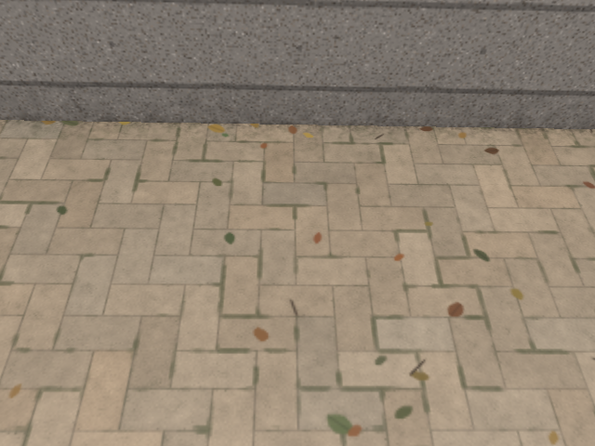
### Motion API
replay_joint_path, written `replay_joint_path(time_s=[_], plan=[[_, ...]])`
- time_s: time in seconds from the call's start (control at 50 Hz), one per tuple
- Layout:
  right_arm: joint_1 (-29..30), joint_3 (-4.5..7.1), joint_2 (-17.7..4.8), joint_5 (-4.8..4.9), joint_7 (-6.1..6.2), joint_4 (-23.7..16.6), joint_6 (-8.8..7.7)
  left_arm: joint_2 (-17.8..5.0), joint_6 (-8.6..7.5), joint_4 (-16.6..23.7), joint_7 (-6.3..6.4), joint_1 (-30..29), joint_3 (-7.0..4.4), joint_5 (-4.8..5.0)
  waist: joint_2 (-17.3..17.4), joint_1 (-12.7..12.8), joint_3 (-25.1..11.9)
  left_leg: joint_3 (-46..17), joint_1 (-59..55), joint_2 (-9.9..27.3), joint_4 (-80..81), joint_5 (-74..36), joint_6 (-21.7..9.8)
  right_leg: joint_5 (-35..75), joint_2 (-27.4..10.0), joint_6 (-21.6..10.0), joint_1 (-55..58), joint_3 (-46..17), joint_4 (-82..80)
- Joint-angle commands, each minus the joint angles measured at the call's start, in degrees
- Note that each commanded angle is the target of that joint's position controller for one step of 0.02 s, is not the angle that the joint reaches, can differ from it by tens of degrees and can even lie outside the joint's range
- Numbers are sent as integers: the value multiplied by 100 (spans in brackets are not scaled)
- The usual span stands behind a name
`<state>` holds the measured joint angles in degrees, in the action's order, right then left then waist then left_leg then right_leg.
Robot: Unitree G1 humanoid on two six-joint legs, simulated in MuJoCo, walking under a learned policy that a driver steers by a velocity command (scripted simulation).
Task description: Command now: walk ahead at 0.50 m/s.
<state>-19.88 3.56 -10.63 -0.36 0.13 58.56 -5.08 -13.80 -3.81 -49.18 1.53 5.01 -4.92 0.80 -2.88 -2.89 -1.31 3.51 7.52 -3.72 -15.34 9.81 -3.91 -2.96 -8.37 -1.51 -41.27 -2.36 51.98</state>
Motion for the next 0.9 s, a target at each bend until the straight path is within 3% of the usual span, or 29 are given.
replay_joint_path(time_s=[0.02,0.1,0.16,0.2,0.22,0.24,0.26,0.28,0.3,0.32,0.34,0.36,0.38,0.44,0.52,0.58,0.66,0.7,0.74,0.76,0.78,0.8,0.82,0.84,0.86,0.88,0.9], plan=[[144,164,-938,67,66,-359,-79,-140,-33,388,-40,-436,21,-13,572,91,301,-993,87,1533,818,-845,-749,661,90,54,25,42,-915],[-240,190,-976,125,54,-234,-34,-174,-53,589,-158,-1035,80,46,638,-172,469,-869,-436,1624,634,-706,-697,516,271,5,136,172,-1695],[-268,235,-1075,154,73,-158,18,-265,-119,644,-251,-1179,82,48,848,-146,566,-891,-779,1815,263,-1089,-683,-29,365,-121,295,284,-2028],[-142,269,-1177,175,95,-163,78,-410,-171,556,-297,-774,18,32,886,150,304,-845,-828,1832,-274,-2111,-565,-329,598,-290,1126,468,-2310],[-6,257,-1153,197,106,-203,104,-566,-185,331,-291,-109,-81,-6,821,493,-75,-649,-720,1618,-977,-3012,-446,-266,809,-411,2071,641,-2480],[127,203,-1006,162,107,-295,105,-905,-199,0,-258,993,-233,-37,594,916,-774,-384,-1,1305,-2260,-2999,-250,-2,548,-648,3687,292,-2306],[-191,67,-560,67,79,-458,17,-1508,-180,-145,-208,1878,-371,-125,-568,959,-1696,-10,2083,585,-4527,-861,142,-103,-939,-1350,5958,-1821,-2394],[-309,2,-456,116,18,-430,-139,-1311,-157,-195,-233,2029,-278,-50,-1411,907,-2212,-637,3314,81,-5719,2179,224,-783,-1527,-1841,6581,-3823,-3342],[68,139,-912,257,-13,-477,-227,-945,-148,-98,-220,1645,-159,-54,-939,901,-1586,-949,3937,463,-6304,1983,134,-1268,-1331,-1590,6104,-3318,-3436],[515,142,-985,300,-10,-609,-252,-720,-140,35,-208,1152,-90,-59,-556,800,-986,-780,4019,770,-6268,1470,46,-1167,-1120,-1376,5275,-2492,-3514],[734,159,-931,239,33,-652,-220,-572,-148,87,-234,746,-31,-101,-105,606,-534,-674,3757,1002,-5909,996,46,-791,-893,-1261,4335,-1909,-3734],[741,201,-898,163,79,-660,-141,-417,-182,92,-257,534,17,-143,-92,408,-305,-725,3402,1174,-5528,709,46,-496,-688,-1156,3708,-1536,-3923],[618,202,-794,151,92,-652,-56,-344,-198,47,-279,495,43,-160,-172,262,-221,-738,3117,1237,-5339,553,48,-384,-573,-1118,3354,-1304,-4082],[739,196,-674,107,85,-736,79,-543,-231,-135,-229,832,-1,-112,-82,168,9,-705,3301,1290,-4751,60,147,123,-533,-1201,3186,-933,-4399],[1476,171,-620,42,31,-977,76,-652,-190,-279,-116,1185,-7,-83,-25,302,180,-611,3505,1200,-3417,-1102,306,703,-348,-1048,3330,-376,-4472],[2042,109,-539,98,-2,-1139,65,-698,-196,-385,-104,1441,-6,-48,-88,498,289,-434,3197,1016,-2510,-1635,317,639,-213,-916,3377,-87,-4473],[2683,43,-554,154,-105,-1381,41,-755,-129,-603,-96,1837,-35,-4,-101,733,546,-374,3337,898,-1835,-1404,260,468,-463,-935,4063,-136,-4273],[2831,31,-608,168,-182,-1494,-5,-810,-76,-677,-75,1890,-68,10,-150,723,601,-356,3312,851,-1613,-1008,141,672,-643,-905,4392,-200,-4048],[2574,74,-761,169,-228,-1478,-49,-904,-30,-689,-54,1767,-107,23,-269,513,445,-248,2747,699,-1411,-568,-22,1453,-712,-801,4539,-187,-3683],[2146,145,-903,148,-225,-1368,-66,-952,-8,-665,-47,1627,-120,38,-327,258,181,-77,2050,503,-1308,-479,-125,2389,-621,-719,4514,-81,-3227],[1243,278,-1136,119,-199,-1075,-70,-859,16,-638,-45,1527,-85,41,-245,-152,-327,40,828,336,-1241,-589,-284,3048,-338,-583,4259,138,-2268],[91,413,-1547,49,-148,-807,-75,-703,10,-502,-42,1481,-12,-37,215,-536,-1168,-855,-1074,1135,-1529,-1018,-624,1968,-14,-376,3079,389,-615],[-438,495,-1983,41,-139,-682,-40,-34,-120,-448,-106,2119,191,-62,1668,-282,-1969,-3502,-3162,2507,-1001,-49,-1536,-1380,1043,56,689,438,1603],[-489,341,-1514,69,-136,-718,-16,-370,-270,-527,-155,1928,118,20,1606,-413,-2200,-4437,-3222,2590,-377,427,-1513,-2954,1033,-25,9,-446,2382],[20,266,-1270,92,-112,-789,-21,-714,-338,-355,-172,1390,12,161,1346,-336,-1369,-3611,-2533,2405,-294,517,-1238,-2615,706,-107,-474,-389,2642],[531,205,-1109,80,-106,-922,-24,-738,-345,-256,-136,1029,13,163,878,-163,-821,-2880,-1575,2212,-154,151,-1076,-2055,379,-146,-360,-186,2427],[863,157,-940,20,-129,-954,-40,-697,-308,-220,-85,839,-21,74,594,17,-430,-2403,-697,2011,54,-233,-992,-1676,186,-148,-83,-118,2075]])
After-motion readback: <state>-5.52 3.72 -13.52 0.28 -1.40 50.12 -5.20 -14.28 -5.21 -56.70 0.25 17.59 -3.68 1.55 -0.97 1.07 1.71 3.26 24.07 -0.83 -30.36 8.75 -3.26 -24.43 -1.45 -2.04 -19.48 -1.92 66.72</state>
